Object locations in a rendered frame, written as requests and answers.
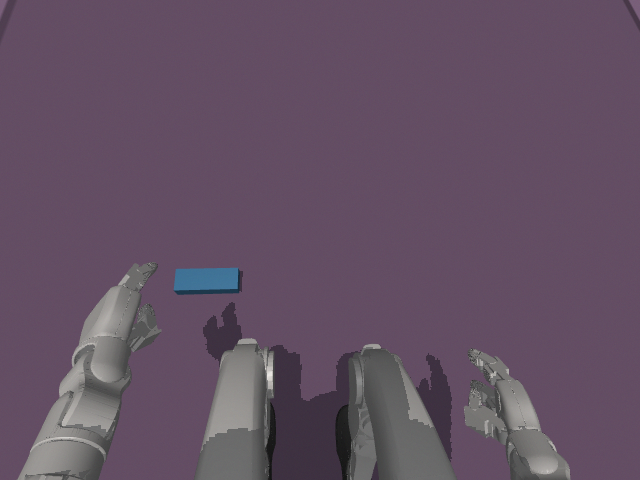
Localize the right robot hand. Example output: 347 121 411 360
464 348 542 447

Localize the right robot arm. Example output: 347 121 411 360
506 429 570 480

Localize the right robot foot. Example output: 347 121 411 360
335 405 351 480

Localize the small box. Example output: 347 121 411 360
174 268 240 295

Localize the left robot arm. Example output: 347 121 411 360
17 336 132 480

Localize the left robot hand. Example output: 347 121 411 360
79 262 162 352

